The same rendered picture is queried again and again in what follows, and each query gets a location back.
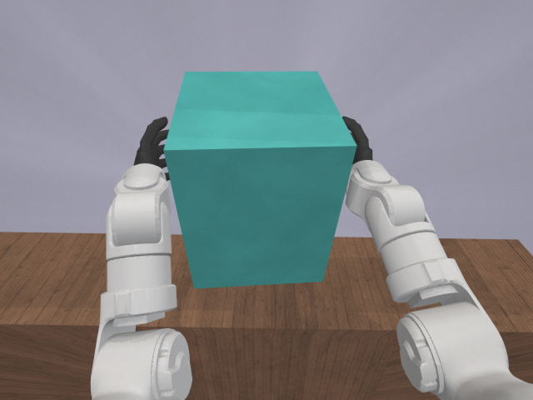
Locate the carton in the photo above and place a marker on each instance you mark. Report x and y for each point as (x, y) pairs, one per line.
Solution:
(259, 163)

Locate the pedestal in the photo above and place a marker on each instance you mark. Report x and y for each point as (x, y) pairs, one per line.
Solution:
(330, 340)

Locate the robot left hand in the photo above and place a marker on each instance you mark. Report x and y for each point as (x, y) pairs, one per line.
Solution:
(149, 151)

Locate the left robot upper arm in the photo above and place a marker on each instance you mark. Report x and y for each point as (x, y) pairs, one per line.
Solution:
(143, 365)

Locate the robot right hand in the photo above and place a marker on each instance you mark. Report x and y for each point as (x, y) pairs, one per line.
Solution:
(363, 152)

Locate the robot left forearm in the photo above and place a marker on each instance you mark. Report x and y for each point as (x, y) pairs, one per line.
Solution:
(138, 246)

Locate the right robot upper arm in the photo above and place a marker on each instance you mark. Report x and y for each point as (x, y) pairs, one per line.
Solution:
(454, 352)

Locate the robot right forearm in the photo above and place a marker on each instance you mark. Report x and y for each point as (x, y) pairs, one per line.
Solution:
(419, 272)

